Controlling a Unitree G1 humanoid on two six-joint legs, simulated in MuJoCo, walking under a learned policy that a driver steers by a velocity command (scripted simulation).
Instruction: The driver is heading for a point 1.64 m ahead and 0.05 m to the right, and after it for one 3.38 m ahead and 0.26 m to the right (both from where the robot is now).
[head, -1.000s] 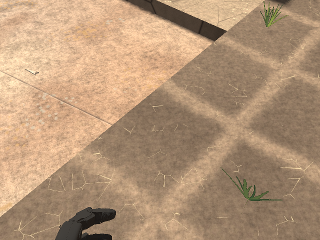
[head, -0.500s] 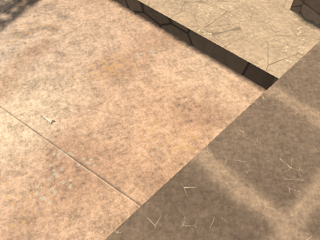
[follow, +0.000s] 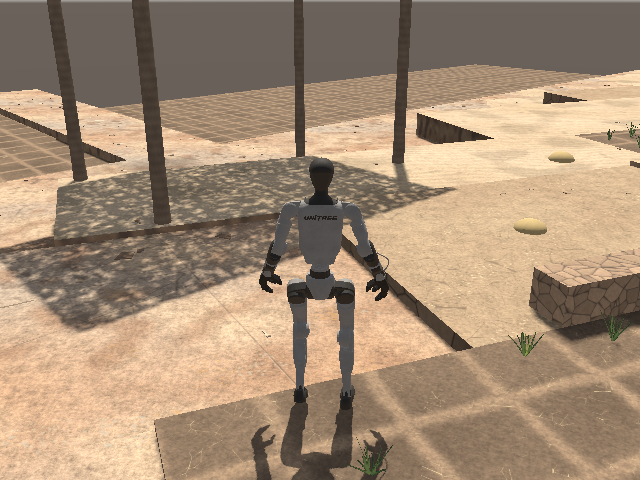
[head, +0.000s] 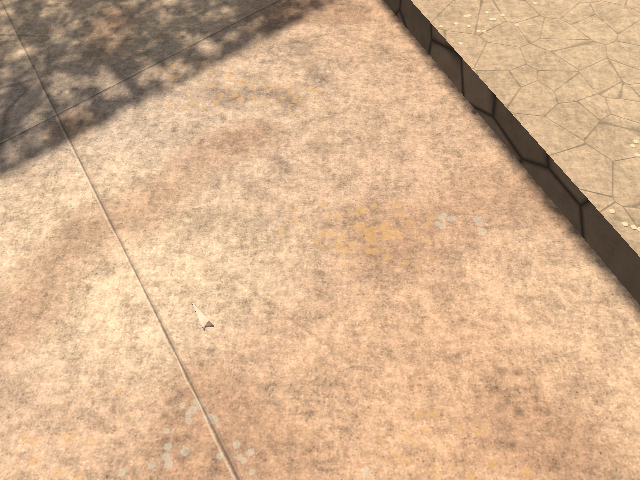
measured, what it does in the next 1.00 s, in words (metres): goes down: left foot 0.12 m lower, then right foot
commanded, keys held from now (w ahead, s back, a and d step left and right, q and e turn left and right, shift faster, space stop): q+shift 0.06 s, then shift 0.52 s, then w+shift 0.42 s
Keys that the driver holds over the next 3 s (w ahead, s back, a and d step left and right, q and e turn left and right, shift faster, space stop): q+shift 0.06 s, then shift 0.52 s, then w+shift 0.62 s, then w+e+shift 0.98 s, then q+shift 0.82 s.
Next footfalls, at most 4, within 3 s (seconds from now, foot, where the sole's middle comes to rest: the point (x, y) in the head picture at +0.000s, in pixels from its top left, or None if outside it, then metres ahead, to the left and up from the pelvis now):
0.30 left None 0.38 0.13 -0.89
0.68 right None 0.41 -0.12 -0.89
1.20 left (270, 379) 0.72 0.17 -0.89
1.66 right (295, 232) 1.18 0.12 -0.89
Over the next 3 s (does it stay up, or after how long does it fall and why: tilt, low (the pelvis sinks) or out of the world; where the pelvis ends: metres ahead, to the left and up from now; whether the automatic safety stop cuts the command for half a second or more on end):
stays up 1.79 0.02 -0.12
